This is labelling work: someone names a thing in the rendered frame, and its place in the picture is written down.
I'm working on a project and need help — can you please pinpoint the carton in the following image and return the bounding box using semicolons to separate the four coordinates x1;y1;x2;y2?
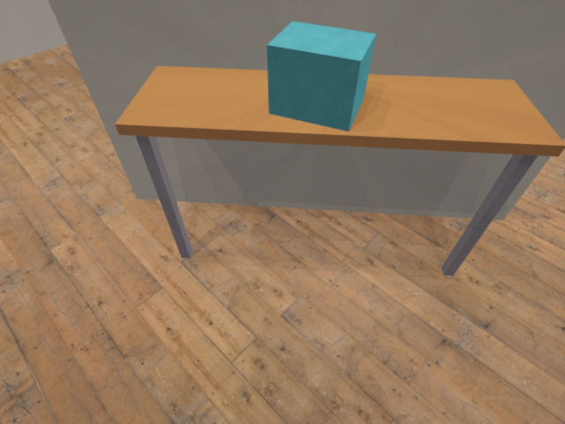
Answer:
267;21;376;132

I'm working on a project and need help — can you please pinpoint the table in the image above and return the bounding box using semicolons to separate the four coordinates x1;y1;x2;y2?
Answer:
115;66;565;276

